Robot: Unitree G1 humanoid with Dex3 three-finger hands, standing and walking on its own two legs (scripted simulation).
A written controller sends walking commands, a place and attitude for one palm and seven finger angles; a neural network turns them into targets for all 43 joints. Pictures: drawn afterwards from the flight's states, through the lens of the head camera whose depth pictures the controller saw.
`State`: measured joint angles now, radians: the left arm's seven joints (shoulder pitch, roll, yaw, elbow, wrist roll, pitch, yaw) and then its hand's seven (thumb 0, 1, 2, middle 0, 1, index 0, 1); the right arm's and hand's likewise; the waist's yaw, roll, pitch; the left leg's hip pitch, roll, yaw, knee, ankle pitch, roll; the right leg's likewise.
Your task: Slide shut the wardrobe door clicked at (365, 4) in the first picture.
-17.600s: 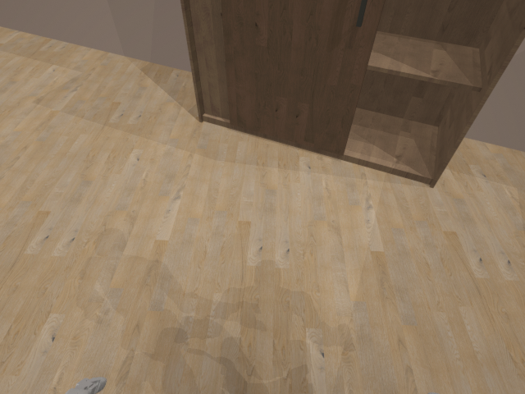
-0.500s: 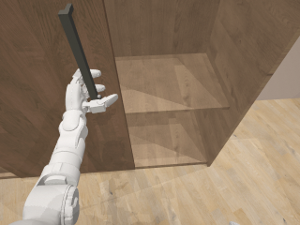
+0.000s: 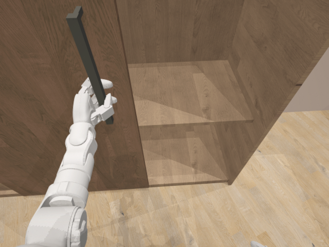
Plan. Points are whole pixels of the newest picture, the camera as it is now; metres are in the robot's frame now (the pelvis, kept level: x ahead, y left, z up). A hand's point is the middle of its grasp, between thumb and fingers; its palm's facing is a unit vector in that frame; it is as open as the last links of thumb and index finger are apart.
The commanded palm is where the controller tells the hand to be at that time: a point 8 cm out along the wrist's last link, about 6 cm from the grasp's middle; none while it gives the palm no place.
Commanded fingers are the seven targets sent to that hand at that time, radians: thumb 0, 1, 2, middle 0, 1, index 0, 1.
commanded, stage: grip the handle and tug to test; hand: left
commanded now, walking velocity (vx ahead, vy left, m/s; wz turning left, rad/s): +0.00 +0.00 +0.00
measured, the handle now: (97, 76) +0.48 +0.17 +0.16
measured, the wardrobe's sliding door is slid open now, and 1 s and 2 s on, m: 0.49 0.49 0.43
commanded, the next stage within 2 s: tug the door sideways, standing still in 0.50 s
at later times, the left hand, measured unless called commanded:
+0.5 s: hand (110, 109) +0.42 +0.14 +0.10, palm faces +0.10 -1.00 +0.00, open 5.8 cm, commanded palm +0.37 +0.18 +0.10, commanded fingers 0.00 0.90 0.90 -0.45 -1.40 -0.45 -1.40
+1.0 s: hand (111, 107) +0.43 +0.14 +0.11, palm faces +0.15 -0.99 -0.02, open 5.6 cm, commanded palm +0.40 +0.15 +0.10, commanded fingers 0.00 0.90 0.90 -0.45 -1.40 -0.45 -1.40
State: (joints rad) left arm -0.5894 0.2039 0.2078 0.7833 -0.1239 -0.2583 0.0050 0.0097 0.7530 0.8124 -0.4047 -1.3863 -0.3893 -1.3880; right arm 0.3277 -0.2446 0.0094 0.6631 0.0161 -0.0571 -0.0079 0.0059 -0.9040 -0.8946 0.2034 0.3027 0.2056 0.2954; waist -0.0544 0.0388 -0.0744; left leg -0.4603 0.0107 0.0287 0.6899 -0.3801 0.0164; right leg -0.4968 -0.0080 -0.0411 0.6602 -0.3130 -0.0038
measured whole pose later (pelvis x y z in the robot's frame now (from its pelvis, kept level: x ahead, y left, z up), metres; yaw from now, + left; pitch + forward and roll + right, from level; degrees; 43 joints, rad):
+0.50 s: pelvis +0.03 +0.00 +0.01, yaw -2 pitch +9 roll -1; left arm -0.36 0.18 0.20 0.49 -0.15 -0.16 0.02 0.02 0.79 0.80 -0.28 -1.36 -0.28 -1.36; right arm 0.34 -0.24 0.00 0.62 0.02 -0.07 0.01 0.01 -0.90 -0.89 0.20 0.30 0.20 0.30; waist -0.06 0.05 -0.10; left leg -0.38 0.02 0.06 0.62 -0.39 0.02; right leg -0.43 0.01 -0.01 0.60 -0.31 0.00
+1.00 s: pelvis +0.05 +0.01 +0.01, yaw +3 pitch +9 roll -2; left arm -0.36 0.08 0.05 0.42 -0.10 -0.11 0.12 0.02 0.76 0.84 -0.34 -1.37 -0.34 -1.39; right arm 0.29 -0.22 -0.01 0.66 -0.01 -0.08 0.01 0.01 -0.90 -0.89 0.20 0.30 0.20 0.30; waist 0.00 0.08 -0.09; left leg -0.36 -0.01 -0.02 0.62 -0.36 0.01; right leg -0.38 -0.02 -0.07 0.60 -0.29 0.00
